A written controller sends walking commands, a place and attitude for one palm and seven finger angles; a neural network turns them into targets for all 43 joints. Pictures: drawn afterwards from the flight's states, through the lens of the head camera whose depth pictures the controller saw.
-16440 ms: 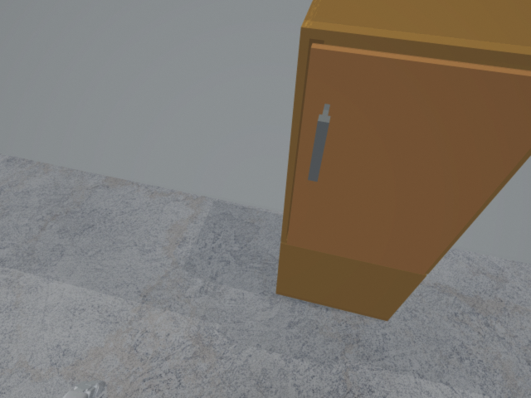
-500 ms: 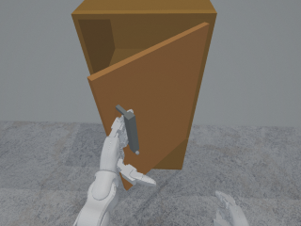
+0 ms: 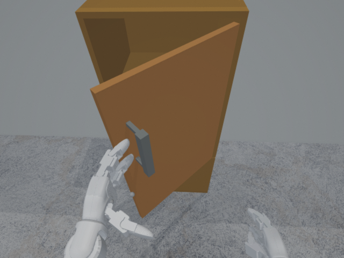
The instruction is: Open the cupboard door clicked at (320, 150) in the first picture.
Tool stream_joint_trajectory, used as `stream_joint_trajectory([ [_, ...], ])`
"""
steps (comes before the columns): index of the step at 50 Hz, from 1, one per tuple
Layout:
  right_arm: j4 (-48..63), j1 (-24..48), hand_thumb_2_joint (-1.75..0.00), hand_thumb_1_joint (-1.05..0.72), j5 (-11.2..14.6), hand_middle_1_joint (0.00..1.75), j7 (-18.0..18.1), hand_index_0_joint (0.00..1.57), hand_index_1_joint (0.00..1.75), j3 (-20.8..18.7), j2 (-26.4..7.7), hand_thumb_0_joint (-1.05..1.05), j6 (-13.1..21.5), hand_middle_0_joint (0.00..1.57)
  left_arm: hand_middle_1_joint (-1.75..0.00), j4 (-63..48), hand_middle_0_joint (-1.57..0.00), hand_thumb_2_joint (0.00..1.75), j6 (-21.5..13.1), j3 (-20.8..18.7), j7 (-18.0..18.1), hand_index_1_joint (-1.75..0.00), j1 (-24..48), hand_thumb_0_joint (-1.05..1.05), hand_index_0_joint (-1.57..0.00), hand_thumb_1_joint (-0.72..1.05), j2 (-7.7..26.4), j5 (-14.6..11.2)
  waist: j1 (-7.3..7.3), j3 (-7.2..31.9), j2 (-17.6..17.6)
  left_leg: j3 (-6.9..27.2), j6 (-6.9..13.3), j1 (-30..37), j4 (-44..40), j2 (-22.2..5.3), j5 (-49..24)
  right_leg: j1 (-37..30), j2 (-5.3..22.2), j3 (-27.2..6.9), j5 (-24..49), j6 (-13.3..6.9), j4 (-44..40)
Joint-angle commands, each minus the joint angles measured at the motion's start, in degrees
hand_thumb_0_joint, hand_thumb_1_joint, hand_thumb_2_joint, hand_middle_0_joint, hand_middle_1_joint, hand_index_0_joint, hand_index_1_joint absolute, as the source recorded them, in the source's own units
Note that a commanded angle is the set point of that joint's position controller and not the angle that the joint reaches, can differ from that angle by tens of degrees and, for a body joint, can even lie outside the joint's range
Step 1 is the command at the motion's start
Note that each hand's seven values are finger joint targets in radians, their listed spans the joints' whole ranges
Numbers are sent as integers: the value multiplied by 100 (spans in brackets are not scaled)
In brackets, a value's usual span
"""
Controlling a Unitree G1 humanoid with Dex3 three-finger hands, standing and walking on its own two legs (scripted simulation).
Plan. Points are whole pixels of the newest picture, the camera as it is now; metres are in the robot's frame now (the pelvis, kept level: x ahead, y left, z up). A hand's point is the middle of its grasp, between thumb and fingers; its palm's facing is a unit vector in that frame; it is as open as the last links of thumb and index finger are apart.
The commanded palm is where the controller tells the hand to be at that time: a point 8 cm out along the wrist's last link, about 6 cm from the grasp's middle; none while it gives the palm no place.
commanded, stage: slide the hand sideways off the handle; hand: left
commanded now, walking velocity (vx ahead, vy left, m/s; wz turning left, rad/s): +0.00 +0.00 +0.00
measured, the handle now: (140, 150) +0.33 +0.10 +0.10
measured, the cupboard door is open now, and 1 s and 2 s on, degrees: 45 45 45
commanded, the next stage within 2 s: draw the hand back to the body in 0.36 s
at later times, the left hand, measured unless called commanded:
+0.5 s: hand (103, 214) +0.19 +0.15 +0.09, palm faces +0.00 -1.00 -0.03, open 16.3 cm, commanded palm +0.16 +0.20 +0.10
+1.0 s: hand (65, 208) +0.18 +0.20 +0.13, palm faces +0.05 -0.99 -0.11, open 16.1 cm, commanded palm +0.15 +0.25 +0.14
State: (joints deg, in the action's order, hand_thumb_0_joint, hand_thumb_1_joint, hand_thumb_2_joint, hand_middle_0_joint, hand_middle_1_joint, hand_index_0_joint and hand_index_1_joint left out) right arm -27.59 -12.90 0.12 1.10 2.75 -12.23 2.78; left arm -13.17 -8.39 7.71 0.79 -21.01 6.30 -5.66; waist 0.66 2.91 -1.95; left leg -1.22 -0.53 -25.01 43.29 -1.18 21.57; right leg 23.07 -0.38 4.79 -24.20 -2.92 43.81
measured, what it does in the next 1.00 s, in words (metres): stands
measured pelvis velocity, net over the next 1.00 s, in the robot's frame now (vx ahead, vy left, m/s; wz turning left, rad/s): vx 0.00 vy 0.02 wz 0.02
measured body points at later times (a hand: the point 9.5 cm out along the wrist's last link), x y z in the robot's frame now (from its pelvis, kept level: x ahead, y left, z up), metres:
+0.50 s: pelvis +0.00 +0.00 -0.01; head +0.02 -0.01 +0.44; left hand +0.18 +0.20 +0.09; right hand +0.19 -0.22 -0.08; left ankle +0.01 +0.13 -0.71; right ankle -0.01 -0.08 -0.71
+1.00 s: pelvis +0.00 +0.02 +0.00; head -0.01 +0.01 +0.45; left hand +0.17 +0.25 +0.13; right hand +0.20 -0.19 -0.06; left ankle +0.01 +0.13 -0.71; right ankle -0.01 -0.08 -0.71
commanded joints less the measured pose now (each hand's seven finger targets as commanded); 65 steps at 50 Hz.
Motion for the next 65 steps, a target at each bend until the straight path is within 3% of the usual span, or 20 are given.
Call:
stream_joint_trajectory([
  [1, 1013, 456, -90, -90, 60, 30, 30, 20, 30, -251, -501, 0, 382, 20, -30, -1365, -15, 30, -432, -685, -108, -30, -83, 0, -15, -50, 385, -191, 91, 877, 413, 101, 188, 304, -400, 204, -1191, -411, 66, -423, 2225, 261, -758],
  [8, 1044, 360, -90, -90, 80, 30, 74, 20, 30, -279, -544, 0, 508, 20, -30, -1604, -15, 30, -606, -927, -381, -30, -522, 0, -15, -50, 562, -381, 13, 706, 458, 131, 195, 107, -217, 224, -1144, -285, 98, -505, 2374, 340, -728],
  [10, 1060, 335, -90, -90, 87, 30, 95, 20, 30, -309, -561, 0, 571, 20, -30, -1744, -15, 30, -712, -998, -482, -30, -606, 0, -15, -50, 615, -440, 25, 860, 431, 132, 191, 72, -131, 235, -1107, -284, 132, -589, 2348, 366, -700],
  [17, 1017, 265, -90, -90, 144, 30, 158, 20, 30, -347, -633, 0, 760, 20, -30, -1821, -15, 30, -945, -1105, -979, -30, -914, 0, -15, -50, 717, -714, -50, 838, 424, 201, 191, -97, 43, 252, -1058, -115, 156, -615, 2277, 393, -628],
  [23, 1008, 285, -90, -90, 158, 30, 203, 20, 30, -351, -669, 0, 894, 20, -30, -1758, -15, 30, -907, -1088, -970, -30, -613, 0, -15, -50, 778, -732, -69, 677, 368, 256, 201, -196, 80, 231, -768, 224, 95, -566, 1326, 308, -676],
  [24, 1010, 304, -90, -90, 173, 30, 209, 20, 30, -347, -669, 0, 917, 20, -30, -1907, -15, 30, -921, -1162, -932, -30, -469, 0, -15, -50, 886, -717, -39, 745, 180, 262, 199, -137, 43, 225, -780, 211, 94, -549, 1268, 277, -655],
  [26, 1015, 281, -90, -90, 179, 30, 219, 20, 30, -343, -634, 0, 938, 20, -30, -2028, -15, 30, -865, -1382, -869, -30, -682, 0, -15, -50, 1039, -719, 67, 985, 94, 263, 204, 10, -29, 211, -922, 55, 61, -466, 1415, 240, -593],
  [30, 1025, 364, -90, -90, 209, 30, 218, 20, 30, -302, -588, 0, 948, 20, -30, -2070, -15, 30, -638, -1483, -876, -30, -951, 0, -15, -50, 992, -822, 144, 908, 86, 260, 194, 61, -170, 195, -1080, -102, 20, -323, 1702, 238, -572],
  [33, 993, 425, -90, -90, 229, 30, 241, 20, 30, -274, -629, 0, 938, 20, -30, -1998, -15, 30, -408, -1549, -954, -30, -876, 0, -15, -50, 1035, -898, 96, 631, 180, 286, 199, 32, -248, 177, -952, -37, -14, -284, 1456, 236, -703],
  [42, 949, 413, -90, -90, 247, 30, 285, 20, 30, -219, -679, 0, 1097, 20, -30, -2493, -15, 30, -67, -1736, -1097, -30, -657, 0, -15, -50, 1196, -1003, 122, 644, -70, 374, 181, 437, -512, 142, -1037, -67, -74, -79, 1427, 204, -777],
  [43, 897, 427, -90, -90, 246, 30, 291, 20, 30, -226, -681, 0, 1104, 20, -30, -2427, -15, 30, -35, -1849, -1088, -30, -642, 0, -15, -50, 1287, -998, 132, 641, 40, 379, 184, 452, -516, 137, -1070, -144, -81, -83, 1442, 196, -807],
  [48, 831, 508, -90, -90, 267, 30, 309, 20, 30, -193, -709, 0, 1137, 20, -30, -2440, -16, 37, 189, -2014, -1191, -30, -583, 0, -16, -32, 1365, -1077, 175, 485, -105, 401, 172, 546, -680, 134, -1083, -245, -84, -40, 1436, 184, -930],
  [49, 876, 633, -90, -90, 174, 30, 433, 20, 30, -180, -637, 0, 1078, 20, -30, -3065, -16, 39, 97, -2069, -405, -30, -217, 0, -16, -29, 2096, -244, 322, 328, -97, 309, 176, 598, -948, 87, -922, -438, 45, -396, 1241, 137, -1385],
  [50, 786, 548, -90, -90, 113, 30, 483, 20, 30, -151, -529, 0, 1047, 20, -30, -2674, -16, 40, 184, -1973, -59, -30, -733, 0, -16, -26, 1668, -173, 235, 72, -10, 284, 163, 697, -1024, 94, -835, -403, 89, -379, 1086, 135, -1580],
  [51, 721, 545, -90, -90, 99, 30, 476, 20, 30, -124, -525, 0, 982, 20, -30, -2553, -16, 42, 246, -1804, 127, -30, -901, 0, -16, -22, 1478, -36, 227, -35, -52, 270, 170, 801, -1105, 74, -883, -471, 91, -317, 1082, 149, -1640],
  [52, 686, 565, -90, -90, 92, 30, 471, 20, 30, -134, -545, 0, 932, 20, -30, -2577, -16, 43, 251, -1805, 255, -30, -816, 0, -16, -18, 1509, 47, 197, -5, 4, 286, 167, 935, -1207, 50, -911, -531, 83, -291, 1076, 158, -1696],
  [53, 627, 645, -90, -90, 72, 30, 472, 20, 30, -143, -570, 0, 909, 20, -30, -2510, -16, 45, 245, -1827, 347, -30, -824, 0, -16, -15, 1545, 105, 216, -30, 99, 286, 181, 1013, -1286, 37, -957, -650, 73, -291, 1091, 157, -1803],
  [54, 620, 689, -90, -90, 62, 30, 467, 20, 30, -140, -582, 0, 890, 20, -30, -2592, -16, 47, 230, -1817, 415, -30, -734, 0, -16, -12, 1575, 159, 193, -54, -67, 263, 183, 1126, -1396, 31, -938, -698, 87, -305, 1068, 166, -1866],
  [62, 323, 834, -90, -90, -31, 30, 431, 20, 30, -172, -612, 0, 830, 20, -30, -2511, -17, 58, 91, -2234, 673, -30, -556, 0, -17, 17, 1833, 311, 256, 46, -221, 235, 167, 1723, -1991, -2, -1531, -1424, 74, -269, 1579, 143, -2215],
  [65, 260, 894, -90, -90, -36, 30, 410, 20, 30, -214, -628, 0, 783, 20, -30, -2428, -18, 63, 78, -2387, 683, -30, -618, 0, -18, 27, 1879, 300, 285, 85, -41, 216, 170, 1861, -2088, -23, -1800, -1601, 60, -269, 1813, 156, -2287],
])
